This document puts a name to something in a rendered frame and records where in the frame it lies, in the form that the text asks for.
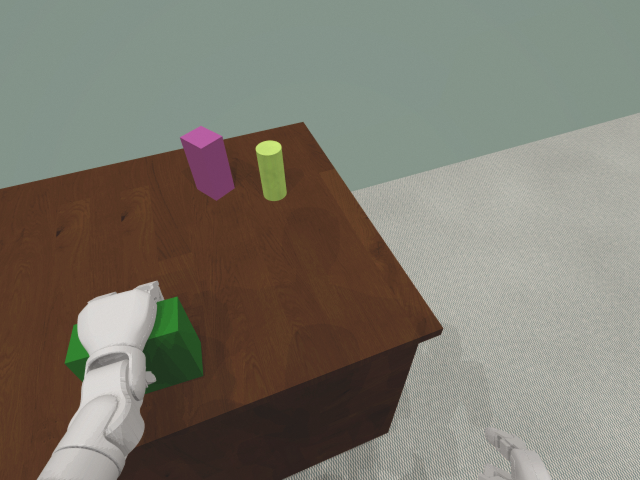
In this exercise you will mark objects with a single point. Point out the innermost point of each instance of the sponge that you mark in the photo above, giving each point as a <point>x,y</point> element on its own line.
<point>173,349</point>

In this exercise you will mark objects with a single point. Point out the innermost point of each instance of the robot left hand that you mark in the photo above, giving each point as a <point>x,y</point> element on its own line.
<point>125,318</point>

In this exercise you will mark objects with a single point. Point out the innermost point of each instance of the robot right hand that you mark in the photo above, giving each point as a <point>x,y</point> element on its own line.
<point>525,464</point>

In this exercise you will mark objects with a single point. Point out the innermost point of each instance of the table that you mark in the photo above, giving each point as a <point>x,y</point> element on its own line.
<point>308,323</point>

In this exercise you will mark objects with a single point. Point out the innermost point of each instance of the robot left forearm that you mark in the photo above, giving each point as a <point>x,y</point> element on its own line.
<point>108,424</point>

